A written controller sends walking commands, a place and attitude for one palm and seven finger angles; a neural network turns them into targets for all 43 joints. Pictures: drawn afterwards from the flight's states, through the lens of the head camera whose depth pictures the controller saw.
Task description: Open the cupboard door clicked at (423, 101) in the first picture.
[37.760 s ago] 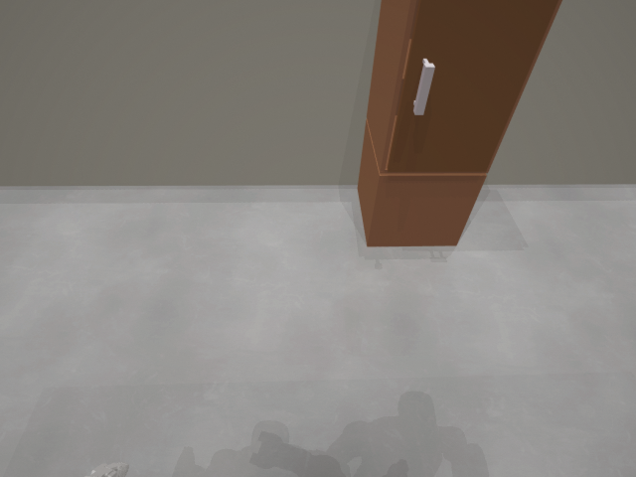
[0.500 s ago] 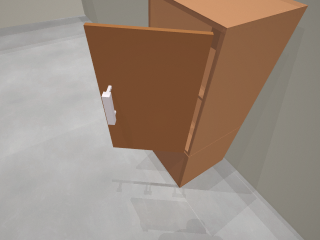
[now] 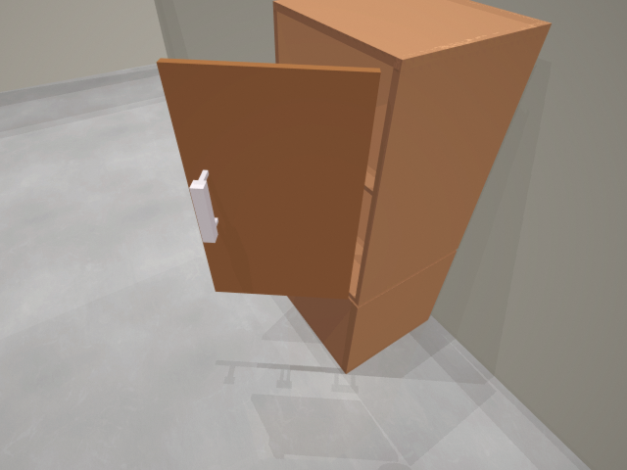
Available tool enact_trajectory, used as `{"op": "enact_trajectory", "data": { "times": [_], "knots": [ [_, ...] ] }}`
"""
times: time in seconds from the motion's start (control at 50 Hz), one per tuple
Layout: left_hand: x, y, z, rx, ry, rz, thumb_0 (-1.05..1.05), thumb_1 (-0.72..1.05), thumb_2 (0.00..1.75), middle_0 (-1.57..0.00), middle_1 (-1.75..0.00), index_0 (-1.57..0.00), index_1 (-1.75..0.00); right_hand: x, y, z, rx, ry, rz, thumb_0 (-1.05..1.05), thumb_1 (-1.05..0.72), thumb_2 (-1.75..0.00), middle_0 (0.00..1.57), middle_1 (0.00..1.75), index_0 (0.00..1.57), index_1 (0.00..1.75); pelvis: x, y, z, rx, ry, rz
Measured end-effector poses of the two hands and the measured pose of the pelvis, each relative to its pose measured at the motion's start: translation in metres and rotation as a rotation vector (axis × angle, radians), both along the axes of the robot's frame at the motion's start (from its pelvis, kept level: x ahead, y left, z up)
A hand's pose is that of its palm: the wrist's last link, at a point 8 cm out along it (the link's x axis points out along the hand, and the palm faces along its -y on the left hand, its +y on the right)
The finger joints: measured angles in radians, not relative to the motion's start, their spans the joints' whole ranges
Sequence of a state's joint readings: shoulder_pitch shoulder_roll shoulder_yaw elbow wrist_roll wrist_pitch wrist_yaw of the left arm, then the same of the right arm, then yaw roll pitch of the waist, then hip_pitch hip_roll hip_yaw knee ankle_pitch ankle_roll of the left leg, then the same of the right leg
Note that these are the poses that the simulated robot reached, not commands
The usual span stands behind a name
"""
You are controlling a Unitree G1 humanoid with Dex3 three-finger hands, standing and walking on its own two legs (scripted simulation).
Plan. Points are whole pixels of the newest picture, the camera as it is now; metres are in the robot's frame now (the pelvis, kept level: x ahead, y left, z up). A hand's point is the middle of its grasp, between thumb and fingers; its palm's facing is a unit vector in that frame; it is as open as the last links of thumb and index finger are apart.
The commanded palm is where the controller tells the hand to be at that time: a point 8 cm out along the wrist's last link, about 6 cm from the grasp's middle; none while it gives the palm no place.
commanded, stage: come to a stop and stand still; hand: left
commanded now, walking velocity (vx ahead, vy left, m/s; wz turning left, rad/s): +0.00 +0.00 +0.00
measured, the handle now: (207, 206) +0.60 +0.24 -0.02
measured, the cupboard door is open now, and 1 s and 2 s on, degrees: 53 53 53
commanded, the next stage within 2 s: look again from close up in 1.02 s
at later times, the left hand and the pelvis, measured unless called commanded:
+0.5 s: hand out of the picture -0.07 +0.22 -0.17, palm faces +0.01 -0.98 -0.19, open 7.4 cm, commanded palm none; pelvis -0.04 +0.04 +0.01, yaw +0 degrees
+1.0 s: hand out of the picture -0.09 +0.21 -0.17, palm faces +0.03 -0.99 -0.14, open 7.4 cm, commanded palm none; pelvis -0.05 +0.07 +0.01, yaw -1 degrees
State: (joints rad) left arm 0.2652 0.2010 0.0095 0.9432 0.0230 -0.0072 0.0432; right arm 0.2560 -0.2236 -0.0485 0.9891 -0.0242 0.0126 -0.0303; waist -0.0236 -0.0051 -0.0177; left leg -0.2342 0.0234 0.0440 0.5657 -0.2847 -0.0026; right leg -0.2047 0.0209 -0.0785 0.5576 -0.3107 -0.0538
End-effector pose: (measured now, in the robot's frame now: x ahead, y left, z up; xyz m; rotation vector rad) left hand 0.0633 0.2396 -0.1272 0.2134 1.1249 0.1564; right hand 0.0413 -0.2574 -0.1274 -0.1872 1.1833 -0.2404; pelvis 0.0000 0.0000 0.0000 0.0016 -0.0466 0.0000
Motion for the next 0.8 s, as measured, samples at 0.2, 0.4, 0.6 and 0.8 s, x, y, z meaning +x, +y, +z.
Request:
{"op": "enact_trajectory", "data": {
  "times": [0.2, 0.4, 0.6, 0.8],
  "knots": [
    [-0.036, 0.008, -0.003, -0.027, 0.021, -0.002, 0.01, 0.90, 0.90, -0.20, -0.30, -0.20, -0.30, -0.019, 0.007, 0.013, -0.013, -0.020, 0.048, 0.01, -0.91, -0.90, 0.20, 0.30, 0.19, 0.30, -0.027, 0.007, 0.005, -0.010, -0.018, -0.003],
    [-0.104, 0.025, -0.014, -0.045, 0.191, 0.039, 0.01, 0.90, 0.90, -0.20, -0.30, -0.20, -0.30, -0.088, 0.048, 0.001, 0.044, 0.155, 0.013, 0.01, -0.90, -0.90, 0.20, 0.30, 0.19, 0.30, -0.040, 0.027, 0.007, -0.020, -0.001, -0.001],
    [-0.152, 0.024, -0.018, -0.093, 0.319, 0.067, 0.01, 0.90, 0.90, -0.20, -0.30, -0.20, -0.30, -0.128, 0.090, -0.004, 0.093, 0.263, -0.036, 0.01, -0.90, -0.90, 0.20, 0.30, 0.20, 0.30, -0.045, 0.049, 0.007, -0.019, 0.012, -0.003],
    [-0.162, 0.019, -0.020, -0.124, 0.330, 0.075, 0.01, 0.90, 0.90, -0.20, -0.30, -0.20, -0.30, -0.105, 0.107, -0.008, 0.104, 0.189, -0.035, 0.01, -0.90, -0.90, 0.20, 0.30, 0.20, 0.30, -0.047, 0.063, 0.006, -0.015, 0.009, -0.013]
  ]
}}
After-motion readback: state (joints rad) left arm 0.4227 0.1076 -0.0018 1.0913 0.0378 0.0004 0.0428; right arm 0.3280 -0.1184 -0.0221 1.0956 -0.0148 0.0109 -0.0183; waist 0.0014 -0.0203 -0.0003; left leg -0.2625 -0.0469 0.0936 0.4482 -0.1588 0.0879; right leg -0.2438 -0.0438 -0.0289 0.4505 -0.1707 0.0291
